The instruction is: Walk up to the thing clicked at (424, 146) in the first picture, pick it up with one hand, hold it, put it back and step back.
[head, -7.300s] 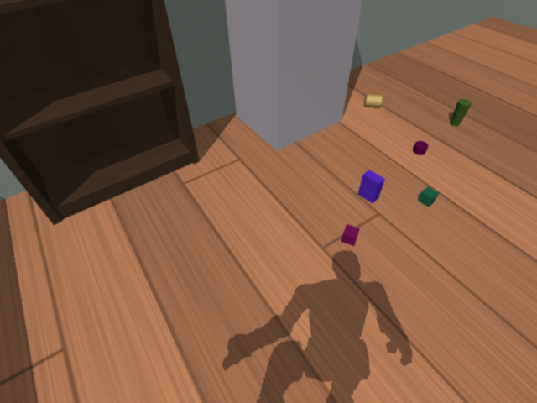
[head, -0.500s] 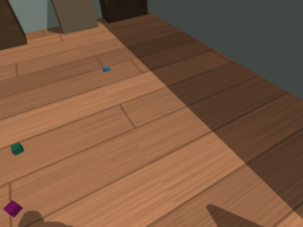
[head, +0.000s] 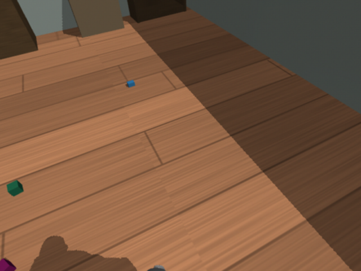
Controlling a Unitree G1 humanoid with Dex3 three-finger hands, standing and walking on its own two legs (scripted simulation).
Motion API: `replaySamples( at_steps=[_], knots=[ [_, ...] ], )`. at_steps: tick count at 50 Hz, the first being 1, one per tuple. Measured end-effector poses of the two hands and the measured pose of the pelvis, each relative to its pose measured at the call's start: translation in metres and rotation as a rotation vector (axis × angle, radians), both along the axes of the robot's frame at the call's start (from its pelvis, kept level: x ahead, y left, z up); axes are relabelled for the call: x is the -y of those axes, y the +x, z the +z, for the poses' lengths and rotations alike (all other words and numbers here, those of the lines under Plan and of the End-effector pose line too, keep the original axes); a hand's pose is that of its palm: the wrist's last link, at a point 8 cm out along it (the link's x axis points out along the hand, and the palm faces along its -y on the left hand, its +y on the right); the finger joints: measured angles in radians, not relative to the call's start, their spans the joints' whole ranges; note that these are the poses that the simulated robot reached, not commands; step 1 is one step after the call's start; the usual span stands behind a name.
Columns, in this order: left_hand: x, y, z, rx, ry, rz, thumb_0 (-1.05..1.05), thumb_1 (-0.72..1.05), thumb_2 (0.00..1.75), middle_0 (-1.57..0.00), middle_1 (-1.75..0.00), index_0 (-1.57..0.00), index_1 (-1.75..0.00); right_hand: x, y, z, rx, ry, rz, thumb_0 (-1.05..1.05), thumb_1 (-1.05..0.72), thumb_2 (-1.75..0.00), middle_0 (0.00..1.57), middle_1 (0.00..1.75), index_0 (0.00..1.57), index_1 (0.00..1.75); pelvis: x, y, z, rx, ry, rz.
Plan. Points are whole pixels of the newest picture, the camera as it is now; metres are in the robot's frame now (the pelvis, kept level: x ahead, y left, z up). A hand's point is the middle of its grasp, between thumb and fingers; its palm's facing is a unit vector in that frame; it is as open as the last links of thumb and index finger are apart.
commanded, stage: walk up
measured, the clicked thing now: out of the picture +0.90 +1.48 -0.75
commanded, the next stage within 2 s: none
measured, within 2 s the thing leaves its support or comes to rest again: neither
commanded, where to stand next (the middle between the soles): +0.74 +0.07 m, yaw -1 degrees
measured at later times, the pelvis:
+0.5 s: pelvis +0.24 +0.03 +0.00, yaw -1 degrees
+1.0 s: pelvis +0.43 +0.03 -0.01, yaw +8 degrees
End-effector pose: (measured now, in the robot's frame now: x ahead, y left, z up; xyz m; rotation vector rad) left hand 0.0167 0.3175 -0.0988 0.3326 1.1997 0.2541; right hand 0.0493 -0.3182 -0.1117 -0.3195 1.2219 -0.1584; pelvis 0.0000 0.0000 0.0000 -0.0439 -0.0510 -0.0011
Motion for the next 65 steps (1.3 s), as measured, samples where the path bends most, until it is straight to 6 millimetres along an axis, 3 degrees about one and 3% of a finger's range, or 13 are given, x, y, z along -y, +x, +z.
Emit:
replaySamples(
  at_steps=[8,11,16,20,25,29,34,39,45,51,56,61,65],
  knots=[
    [-0.023,0.081,-0.041,-0.03,-0.043,0.012,0.01,0.9,0.9,-0.21,-0.3,-0.2,-0.3,-0.029,0.121,0.001,0.044,-0.048,0.072,0.01,-0.91,-0.9,0.2,0.3,0.21,0.3,-0.024,0.086,-0.021,-0.008,0.03,0.026],
    [-0.028,0.12,-0.042,-0.042,-0.058,0.0,0.01,0.9,0.9,-0.2,-0.3,-0.2,-0.3,-0.043,0.16,0.009,0.132,-0.052,0.069,0.01,-0.91,-0.9,0.2,0.3,0.21,0.3,-0.035,0.113,-0.019,-0.004,0.028,0.022],
    [-0.034,0.194,-0.021,0.03,-0.063,-0.057,0.01,0.9,0.9,-0.2,-0.3,-0.2,-0.3,-0.054,0.192,0.027,0.171,-0.044,0.022,0.0,-0.91,-0.89,0.21,0.3,0.21,0.3,-0.041,0.158,-0.002,0.0,0.023,0.011],
    [-0.038,0.246,-0.007,0.084,-0.046,-0.081,0.01,0.9,0.9,-0.2,-0.3,-0.2,-0.3,-0.051,0.21,0.028,0.151,-0.043,0.015,0.0,-0.9,-0.89,0.21,0.3,0.21,0.3,-0.039,0.194,0.002,0.006,0.04,0.008],
    [-0.033,0.3,0.002,0.079,-0.015,-0.118,0.01,0.9,0.9,-0.2,-0.3,-0.2,-0.3,-0.036,0.233,0.015,0.116,-0.028,-0.006,0.01,-0.9,-0.89,0.21,0.3,0.21,0.3,-0.031,0.237,-0.001,0.004,0.061,-0.009],
    [-0.022,0.341,0.001,0.086,0.024,-0.125,0.01,0.9,0.9,-0.2,-0.3,-0.2,-0.3,-0.016,0.259,-0.009,0.084,-0.01,-0.026,0.01,-0.9,-0.9,0.21,0.31,0.21,0.3,-0.016,0.279,-0.016,-0.002,0.074,-0.009],
    [-0.005,0.371,0.005,0.134,0.041,-0.082,0.01,0.9,0.9,-0.2,-0.3,-0.2,-0.3,-0.01,0.306,-0.027,0.03,0.011,0.002,0.01,-0.91,-0.9,0.2,0.3,0.21,0.3,-0.004,0.318,-0.019,0.008,0.053,0.007],
    [0.001,0.377,0.017,0.091,0.028,-0.048,0.01,0.9,0.9,-0.2,-0.3,-0.2,-0.3,-0.015,0.362,-0.013,0.069,0.034,0.03,0.01,-0.91,-0.9,0.2,0.3,0.21,0.3,-0.006,0.351,-0.003,0.007,0.055,-0.001],
    [-0.014,0.394,0.01,0.033,0.013,-0.029,0.01,0.9,0.9,-0.21,-0.3,-0.2,-0.3,-0.024,0.414,0.001,0.078,0.015,0.052,0.01,-0.91,-0.9,0.2,0.3,0.21,0.3,-0.017,0.391,-0.001,0.0,0.023,0.022],
    [-0.049,0.454,-0.021,0.153,-0.023,0.056,0.01,0.89,0.9,-0.21,-0.3,-0.2,-0.3,-0.043,0.467,0.014,-0.03,-0.049,0.144,0.01,-0.91,-0.9,0.21,0.3,0.21,0.3,-0.036,0.442,-0.015,-0.009,-0.003,0.148],
    [-0.07,0.514,-0.052,0.175,-0.07,0.07,0.01,0.9,0.9,-0.2,-0.3,-0.2,-0.3,-0.057,0.522,0.026,0.055,-0.154,0.165,0.01,-0.9,-0.89,0.21,0.3,0.21,0.3,-0.062,0.48,-0.03,-0.003,0.038,0.202],
    [-0.067,0.565,-0.035,0.235,-0.132,0.071,0.01,0.9,0.9,-0.2,-0.3,-0.2,-0.3,-0.081,0.557,0.049,0.034,-0.175,0.218,0.01,-0.91,-0.89,0.21,0.3,0.21,0.3,-0.073,0.511,-0.008,-0.013,0.023,0.295],
    [-0.075,0.584,-0.021,0.267,-0.138,0.136,0.01,0.9,0.9,-0.2,-0.3,-0.2,-0.3,-0.095,0.589,0.058,0.013,-0.172,0.284,0.01,-0.9,-0.89,0.21,0.3,0.21,0.3,-0.076,0.541,0.003,-0.019,0.019,0.366]
  ],
)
